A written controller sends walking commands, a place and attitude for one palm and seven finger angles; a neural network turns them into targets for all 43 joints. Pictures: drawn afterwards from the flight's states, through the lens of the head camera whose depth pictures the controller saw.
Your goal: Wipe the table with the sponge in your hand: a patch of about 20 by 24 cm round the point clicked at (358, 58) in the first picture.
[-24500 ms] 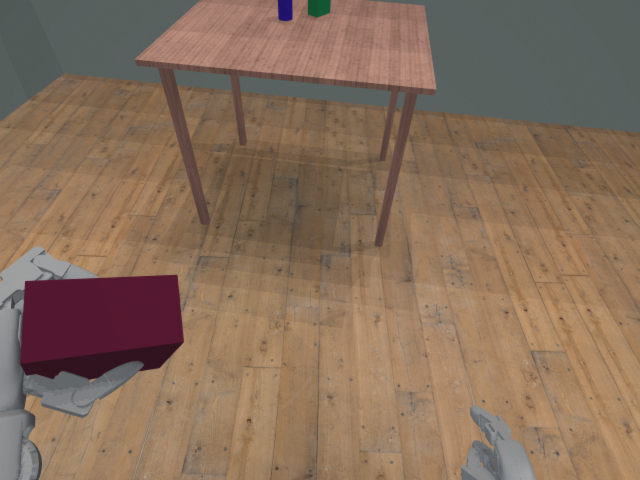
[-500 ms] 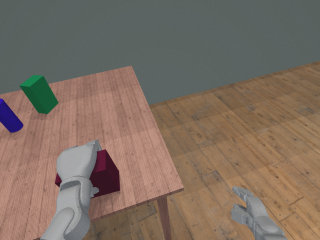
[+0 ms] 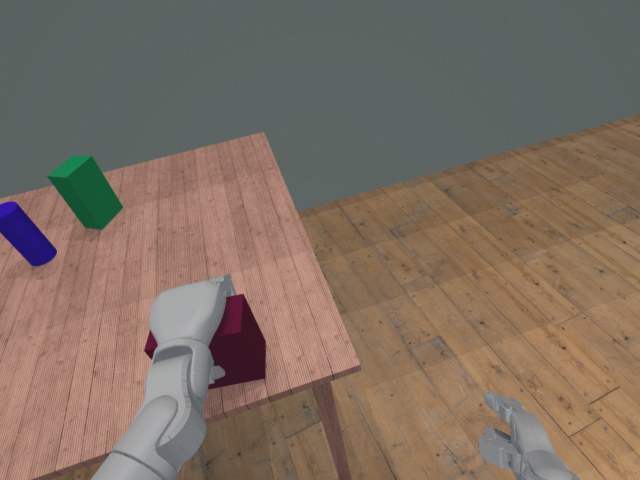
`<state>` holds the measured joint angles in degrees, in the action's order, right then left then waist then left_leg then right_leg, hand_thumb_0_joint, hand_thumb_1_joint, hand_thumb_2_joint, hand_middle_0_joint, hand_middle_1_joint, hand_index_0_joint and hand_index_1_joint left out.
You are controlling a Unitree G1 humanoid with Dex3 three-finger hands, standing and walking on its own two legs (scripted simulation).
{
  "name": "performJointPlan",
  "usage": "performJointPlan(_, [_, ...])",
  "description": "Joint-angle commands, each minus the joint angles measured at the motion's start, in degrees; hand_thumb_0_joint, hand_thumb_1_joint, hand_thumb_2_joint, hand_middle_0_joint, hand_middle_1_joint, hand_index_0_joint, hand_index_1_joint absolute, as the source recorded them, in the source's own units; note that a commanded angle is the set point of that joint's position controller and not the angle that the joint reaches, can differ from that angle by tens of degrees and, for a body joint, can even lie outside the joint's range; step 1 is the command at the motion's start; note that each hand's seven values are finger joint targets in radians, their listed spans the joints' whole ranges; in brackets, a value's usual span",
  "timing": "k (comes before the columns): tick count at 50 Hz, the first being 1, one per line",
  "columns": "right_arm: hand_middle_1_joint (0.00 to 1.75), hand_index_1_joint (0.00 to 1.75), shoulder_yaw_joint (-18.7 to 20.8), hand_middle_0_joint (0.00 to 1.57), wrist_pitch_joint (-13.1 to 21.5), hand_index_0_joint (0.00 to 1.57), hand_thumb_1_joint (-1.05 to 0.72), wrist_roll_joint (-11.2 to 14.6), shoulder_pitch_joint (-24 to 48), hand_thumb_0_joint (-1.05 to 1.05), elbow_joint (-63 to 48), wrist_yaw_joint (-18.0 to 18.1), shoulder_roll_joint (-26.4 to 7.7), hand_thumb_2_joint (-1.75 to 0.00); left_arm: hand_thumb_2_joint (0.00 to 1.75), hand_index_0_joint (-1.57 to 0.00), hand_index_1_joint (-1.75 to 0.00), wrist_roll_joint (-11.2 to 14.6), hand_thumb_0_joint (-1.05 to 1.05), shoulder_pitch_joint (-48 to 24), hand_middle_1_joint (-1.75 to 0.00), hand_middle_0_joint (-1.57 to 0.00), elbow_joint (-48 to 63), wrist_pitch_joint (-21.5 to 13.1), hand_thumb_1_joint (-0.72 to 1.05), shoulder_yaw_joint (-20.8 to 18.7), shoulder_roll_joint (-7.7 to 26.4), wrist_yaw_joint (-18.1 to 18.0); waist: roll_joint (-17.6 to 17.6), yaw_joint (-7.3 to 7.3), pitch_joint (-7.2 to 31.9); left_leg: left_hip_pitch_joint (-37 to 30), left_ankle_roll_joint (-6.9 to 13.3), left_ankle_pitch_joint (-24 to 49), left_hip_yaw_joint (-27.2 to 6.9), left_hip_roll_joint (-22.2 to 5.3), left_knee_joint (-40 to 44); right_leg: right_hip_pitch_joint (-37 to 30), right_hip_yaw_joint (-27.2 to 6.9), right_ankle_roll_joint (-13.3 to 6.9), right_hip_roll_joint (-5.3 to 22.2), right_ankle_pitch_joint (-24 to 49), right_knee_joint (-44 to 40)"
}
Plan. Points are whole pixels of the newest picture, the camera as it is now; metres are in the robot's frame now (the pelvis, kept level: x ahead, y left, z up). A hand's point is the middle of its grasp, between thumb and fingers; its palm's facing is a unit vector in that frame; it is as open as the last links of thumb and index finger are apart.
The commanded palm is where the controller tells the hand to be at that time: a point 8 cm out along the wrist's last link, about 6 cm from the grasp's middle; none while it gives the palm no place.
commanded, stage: slide across to the third lane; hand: left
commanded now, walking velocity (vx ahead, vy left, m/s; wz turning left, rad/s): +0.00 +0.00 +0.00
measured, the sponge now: (216, 352) +0.28 +0.20 +0.01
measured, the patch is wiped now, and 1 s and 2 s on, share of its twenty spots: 0.75 0.75 0.85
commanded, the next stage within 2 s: wipe forward along the third lane in 0.34 s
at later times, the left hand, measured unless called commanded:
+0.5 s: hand (237, 323) +0.30 +0.16 +0.05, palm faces -0.01 -0.10 -1.00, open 10.1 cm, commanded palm +0.28 +0.15 +0.11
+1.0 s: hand (243, 297) +0.34 +0.17 +0.05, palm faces -0.04 -0.05 -1.00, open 10.1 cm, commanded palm +0.32 +0.17 +0.09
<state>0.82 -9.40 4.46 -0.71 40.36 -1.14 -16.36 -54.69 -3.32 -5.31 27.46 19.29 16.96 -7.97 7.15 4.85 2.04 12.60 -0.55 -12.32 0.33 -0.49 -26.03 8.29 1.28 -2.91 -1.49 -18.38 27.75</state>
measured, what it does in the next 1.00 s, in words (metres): stands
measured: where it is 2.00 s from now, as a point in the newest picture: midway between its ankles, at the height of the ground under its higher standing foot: outside the picture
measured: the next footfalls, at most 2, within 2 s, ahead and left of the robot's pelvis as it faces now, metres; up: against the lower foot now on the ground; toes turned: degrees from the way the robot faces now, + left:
none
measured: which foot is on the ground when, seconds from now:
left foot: down 0.00-1.00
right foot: down 0.00-1.00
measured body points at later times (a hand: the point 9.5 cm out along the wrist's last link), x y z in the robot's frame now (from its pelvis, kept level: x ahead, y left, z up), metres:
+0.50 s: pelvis +0.00 -0.01 +0.00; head -0.02 -0.07 +0.44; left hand +0.29 +0.16 +0.10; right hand +0.25 -0.22 -0.09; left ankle +0.02 +0.13 -0.74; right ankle -0.04 -0.09 -0.74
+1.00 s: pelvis -0.02 -0.02 +0.00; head -0.03 -0.06 +0.44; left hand +0.34 +0.17 +0.10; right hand +0.17 -0.25 -0.13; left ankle +0.02 +0.13 -0.74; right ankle -0.04 -0.09 -0.74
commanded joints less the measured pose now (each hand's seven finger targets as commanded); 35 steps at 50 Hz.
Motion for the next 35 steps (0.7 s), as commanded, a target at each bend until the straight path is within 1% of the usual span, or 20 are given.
performJointPlan(1, [0.30, 0.30, 1.40, 0.20, 3.24, 0.20, -0.90, 0.02, 14.15, 0.00, -10.51, -0.64, -4.13, -0.90, 1.30, -1.20, -1.60, 0.78, 0.00, -14.63, -1.60, -1.20, 9.80, -2.06, 0.10, -0.84, 0.25, -1.58, -11.31, -0.91, 11.17, -7.10, 3.71, 10.63, -0.12, 2.16, 0.87, 0.42, -3.73, -0.29, -0.47, 19.43, -4.71])
performJointPlan(2, [0.30, 0.30, 1.45, 0.20, 3.18, 0.20, -0.90, 0.01, 14.31, 0.00, -10.20, -0.84, -4.20, -0.90, 1.30, -1.20, -1.60, 0.52, 0.00, -13.75, -1.60, -1.20, 8.59, -1.61, 0.10, -2.74, 1.90, -2.12, -12.41, -0.31, 10.98, -6.76, 3.66, 11.23, -0.12, 2.22, 0.61, 0.17, -4.00, -0.38, -0.51, 20.86, -4.68])
performJointPlan(3, [0.30, 0.30, 1.30, 0.20, 3.07, 0.20, -0.90, 0.04, 14.94, 0.00, -10.23, -0.90, -4.09, -0.90, 1.30, -1.20, -1.60, 0.59, 0.00, -14.74, -1.60, -1.20, 8.41, -1.03, 0.10, -1.19, 0.32, -2.20, -12.35, -0.67, 10.51, -6.72, 3.64, 11.27, 0.29, 2.30, 0.48, 0.17, -4.14, -0.20, -0.30, 21.75, -4.90])
performJointPlan(5, [0.30, 0.30, 1.19, 0.20, 2.65, 0.20, -0.90, 0.02, 15.34, 0.00, -9.37, -0.99, -4.43, -0.90, 1.30, -1.20, -1.60, -0.13, 0.00, -17.61, -1.60, -1.20, 6.95, 0.20, 0.10, -2.98, 2.76, -2.69, -11.82, -0.56, 9.55, -6.59, 3.32, 10.42, 0.19, 2.18, 1.03, 0.75, -5.14, -0.40, -0.48, 19.81, -5.68])
performJointPlan(8, [0.30, 0.30, 0.95, 0.20, 2.80, 0.20, -0.90, 0.32, 16.02, 0.00, -9.51, -1.19, -3.85, -0.90, 1.30, -1.20, -1.60, -0.10, 0.00, -19.79, -1.60, -1.20, 5.95, 1.42, 0.10, 0.48, -1.09, -2.84, -10.38, -0.82, 10.17, -6.88, 3.54, 10.69, 0.46, 2.22, 0.78, 1.16, -3.84, -0.32, -0.20, 20.09, -4.89])
performJointPlan(10, [0.30, 0.30, 1.18, 0.20, 2.37, 0.20, -0.90, 0.10, 16.06, 0.00, -9.37, -1.43, -4.26, -0.90, 1.30, -1.20, -1.60, -0.44, 0.00, -19.21, -1.60, -1.20, 6.13, 2.12, 0.10, -1.21, 1.01, -2.80, -9.59, -0.30, 11.98, -7.20, 3.38, 12.09, 0.31, 2.41, 0.81, -0.25, -4.75, -0.66, -0.40, 21.77, -4.68])
performJointPlan(13, [0.30, 0.30, 1.06, 0.20, 2.27, 0.20, -0.90, 0.31, 16.09, 0.00, -9.79, -1.92, -3.60, -0.90, 1.30, -1.20, -1.60, 0.22, 0.00, -19.77, -1.60, -1.20, 6.10, 1.80, 0.10, 3.76, -4.06, -2.14, -10.28, -1.30, 12.08, -7.18, 3.57, 13.27, 0.44, 2.32, -0.27, 0.29, -3.66, -0.48, -0.17, 24.91, -3.42])
performJointPlan(15, [0.30, 0.30, 1.21, 0.20, 1.83, 0.20, -0.90, 0.27, 15.80, 0.00, -9.43, -1.95, -4.23, -0.90, 1.30, -1.20, -1.60, 0.24, 0.00, -21.10, -1.60, -1.20, 5.22, 1.88, 0.10, 2.30, -2.21, -1.90, -10.54, -1.39, 12.12, -6.78, 3.44, 12.44, 0.26, 2.36, 0.05, 0.24, -4.87, -0.65, -0.32, 23.99, -3.86])
performJointPlan(18, [0.30, 0.30, 1.12, 0.20, 1.94, 0.20, -0.90, 0.50, 16.02, 0.00, -9.69, -1.91, -3.67, -0.90, 1.30, -1.20, -1.60, 0.96, 0.00, -22.70, -1.60, -1.20, 4.60, 1.39, 0.10, 5.22, -5.33, -1.75, -11.75, -1.93, 11.71, -6.58, 3.70, 11.85, 0.51, 2.32, -0.48, 1.11, -3.78, -0.19, 0.04, 23.82, -3.63])
performJointPlan(20, [0.30, 0.30, 1.31, 0.20, 1.71, 0.20, -0.90, 0.37, 15.81, 0.00, -9.28, -1.85, -4.14, -0.90, 1.30, -1.20, -1.60, 0.96, 0.00, -22.76, -1.60, -1.20, 3.99, 1.43, 0.10, 2.46, -2.64, -2.03, -12.02, -1.42, 12.12, -6.42, 3.44, 11.82, 0.21, 2.28, -0.06, 0.65, -4.56, -0.44, -0.19, 23.38, -3.74])
performJointPlan(21, [0.30, 0.30, 1.21, 0.20, 1.77, 0.20, -0.90, 0.47, 15.83, 0.00, -9.53, -1.85, -3.68, -0.90, 1.30, -1.20, -1.60, 1.25, 0.00, -23.40, -1.60, -1.20, 3.96, 1.29, 0.10, 3.80, -4.47, -2.22, -12.31, -1.63, 12.18, -6.53, 3.64, 11.98, 0.72, 2.25, -0.45, 0.62, -3.62, -0.14, 0.12, 24.09, -3.41])
performJointPlan(23, [0.30, 0.30, 1.24, 0.20, 1.52, 0.20, -0.90, 0.32, 15.87, 0.00, -9.12, -1.91, -3.93, -0.90, 1.30, -1.20, -1.60, 0.85, 0.00, -21.12, -1.60, -1.20, 1.88, 1.54, 0.10, 1.52, -2.73, -2.60, -13.21, -1.12, 11.93, -5.82, 3.40, 12.26, 0.81, 2.26, -0.65, 0.50, -4.25, -0.19, 0.09, 25.51, -3.32])
performJointPlan(24, [0.30, 0.30, 1.01, 0.20, 1.34, 0.20, -0.90, 0.39, 15.76, 0.00, -9.08, -1.79, -3.83, -0.90, 1.30, -1.20, -1.60, 0.76, 0.00, -22.53, -1.60, -1.20, 0.80, 1.87, 0.10, 2.57, -3.70, -2.61, -13.74, -1.37, 11.41, -5.30, 3.43, 11.77, 0.98, 2.32, -0.58, 0.77, -3.91, -0.02, 0.18, 25.32, -3.40])
performJointPlan(25, [0.30, 0.30, 1.16, 0.20, 1.08, 0.20, -0.90, 0.35, 15.30, 0.00, -8.41, -1.70, -4.35, -0.90, 1.30, -1.20, -1.60, 0.38, 0.00, -23.32, -1.60, -1.20, -0.42, 2.19, 0.10, -0.43, -0.79, -2.92, -13.30, -1.24, 11.12, -4.92, 3.15, 10.92, 0.67, 2.16, 0.07, 1.01, -4.81, -0.37, -0.14, 23.44, -3.75])
performJointPlan(26, [0.30, 0.30, 0.90, 0.20, 1.10, 0.20, -0.90, 0.50, 15.61, 0.00, -8.77, -1.56, -3.94, -0.90, 1.30, -1.20, -1.60, 0.29, 0.00, -24.75, -1.60, -1.20, -0.68, 2.24, 0.10, 1.38, -2.65, -3.03, -12.77, -1.56, 10.50, -4.57, 3.26, 10.02, 1.08, 2.22, -0.02, 1.61, -3.95, -0.05, 0.11, 22.34, -3.64])
performJointPlan(27, [0.30, 0.30, 0.97, 0.20, 1.06, 0.20, -0.90, 0.50, 15.53, 0.00, -8.17, -1.35, -4.07, -0.90, 1.30, -1.20, -1.60, -0.23, 0.00, -25.02, -1.60, -1.20, -2.58, 2.34, 0.10, -0.46, -0.88, -3.27, -13.06, -1.38, 10.01, -4.43, 3.23, 9.60, 0.90, 2.22, -0.10, 2.27, -4.27, -0.19, -0.01, 21.48, -3.90])
performJointPlan(29, [0.30, 0.30, 0.87, 0.20, 1.06, 0.20, -0.90, 0.49, 15.41, 0.00, -7.85, -1.00, -4.09, -0.90, 1.30, -1.20, -1.60, -0.63, 0.00, -27.70, -1.60, -1.20, -3.75, 2.40, 0.10, 0.26, -1.46, -3.35, -12.84, -1.75, 10.17, -4.36, 3.23, 9.45, 1.03, 2.26, -0.28, 2.85, -4.06, -0.17, 0.11, 21.36, -3.82])
performJointPlan(30, [0.30, 0.30, 0.94, 0.20, 1.06, 0.20, -0.90, 0.46, 15.01, 0.00, -8.00, -0.98, -4.27, -0.90, 1.30, -1.20, -1.60, -0.82, 0.00, -29.08, -1.60, -1.20, -3.01, 2.26, 0.10, -0.30, -0.71, -3.40, -10.81, -1.65, 11.26, -4.45, 3.05, 9.25, 0.78, 2.33, 0.16, 2.57, -4.42, -0.49, -0.13, 20.19, -3.68])
performJointPlan(34, [0.30, 0.30, 0.89, 0.20, 1.08, 0.20, -0.90, 0.49, 14.05, 0.00, -7.39, -0.31, -4.08, -0.90, 1.30, -1.20, -1.60, -1.15, 0.00, -29.74, -1.60, -1.20, -8.36, 2.28, 0.10, -0.20, -1.59, -3.84, -12.47, -1.83, 11.23, -3.14, 3.18, 8.07, 1.04, 2.48, -0.46, 3.26, -4.02, -0.13, 0.06, 19.65, -3.61])
performJointPlan(35, [0.30, 0.30, 0.86, 0.20, 0.87, 0.20, -0.90, 0.49, 13.65, 0.00, -7.16, -0.13, -4.47, -0.90, 1.30, -1.20, -1.60, -1.24, 0.00, -31.03, -1.60, -1.20, -9.72, 2.51, 0.10, -1.56, 0.08, -3.83, -12.16, -1.93, 10.57, -2.58, 2.99, 6.74, 0.85, 2.43, 0.16, 3.80, -4.51, -0.32, -0.12, 17.29, -4.09])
